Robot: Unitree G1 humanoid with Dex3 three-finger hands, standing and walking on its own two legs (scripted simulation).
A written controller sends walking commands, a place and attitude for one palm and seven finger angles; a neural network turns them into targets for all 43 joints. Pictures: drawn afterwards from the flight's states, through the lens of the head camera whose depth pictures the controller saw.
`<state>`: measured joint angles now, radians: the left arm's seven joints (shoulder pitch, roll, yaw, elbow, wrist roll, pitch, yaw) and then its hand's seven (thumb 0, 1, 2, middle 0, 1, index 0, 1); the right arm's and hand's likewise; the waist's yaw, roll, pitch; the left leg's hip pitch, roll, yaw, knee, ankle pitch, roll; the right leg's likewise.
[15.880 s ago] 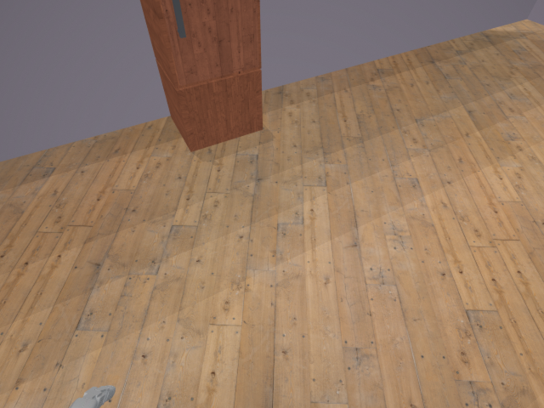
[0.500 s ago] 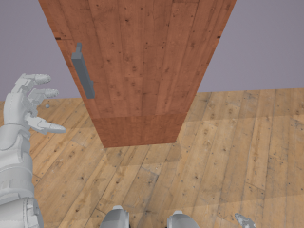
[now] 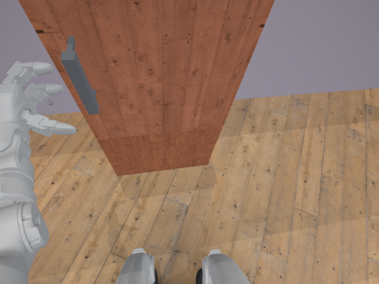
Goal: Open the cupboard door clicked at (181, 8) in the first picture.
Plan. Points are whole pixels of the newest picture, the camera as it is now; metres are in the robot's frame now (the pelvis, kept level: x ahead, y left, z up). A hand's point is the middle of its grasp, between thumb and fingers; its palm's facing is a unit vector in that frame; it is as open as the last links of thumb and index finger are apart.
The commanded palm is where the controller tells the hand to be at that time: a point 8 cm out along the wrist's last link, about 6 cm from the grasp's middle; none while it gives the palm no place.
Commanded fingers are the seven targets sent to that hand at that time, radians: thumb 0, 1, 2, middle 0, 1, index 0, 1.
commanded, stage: move the hooked fingers beside the handle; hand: left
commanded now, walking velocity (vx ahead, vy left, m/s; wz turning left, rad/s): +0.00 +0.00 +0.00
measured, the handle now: (83, 79) +0.54 +0.21 +0.05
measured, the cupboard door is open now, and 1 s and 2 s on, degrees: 0 0 0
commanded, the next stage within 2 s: slide the fingers in behind the handle in 0.96 s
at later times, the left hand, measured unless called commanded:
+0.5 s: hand (46, 98) +0.48 +0.27 +0.06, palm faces +0.13 -0.99 -0.01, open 14.0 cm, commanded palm +0.45 +0.31 +0.06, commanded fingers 0.00 -0.50 0.30 -0.30 -1.20 -0.30 -1.20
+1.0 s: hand (46, 97) +0.48 +0.27 +0.06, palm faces +0.11 -0.99 -0.01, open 14.0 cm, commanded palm +0.45 +0.31 +0.06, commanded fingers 0.00 -0.50 0.30 -0.30 -1.20 -0.30 -1.20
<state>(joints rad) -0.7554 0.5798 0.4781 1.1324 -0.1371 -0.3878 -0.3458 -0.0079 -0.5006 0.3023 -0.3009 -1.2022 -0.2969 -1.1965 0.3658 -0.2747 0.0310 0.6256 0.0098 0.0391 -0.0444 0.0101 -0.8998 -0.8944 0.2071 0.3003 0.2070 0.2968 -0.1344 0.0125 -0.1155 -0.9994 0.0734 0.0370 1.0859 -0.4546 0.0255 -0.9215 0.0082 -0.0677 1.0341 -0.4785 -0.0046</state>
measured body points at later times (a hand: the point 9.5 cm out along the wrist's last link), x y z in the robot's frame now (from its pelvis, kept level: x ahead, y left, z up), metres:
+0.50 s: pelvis +0.01 +0.00 +0.00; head +0.14 +0.03 +0.43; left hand +0.47 +0.32 +0.06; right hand +0.03 -0.28 -0.11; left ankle +0.03 +0.10 -0.66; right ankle +0.00 -0.12 -0.66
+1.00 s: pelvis +0.00 +0.01 +0.00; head +0.13 +0.04 +0.42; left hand +0.47 +0.32 +0.07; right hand +0.03 -0.27 -0.11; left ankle +0.03 +0.10 -0.66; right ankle +0.00 -0.12 -0.66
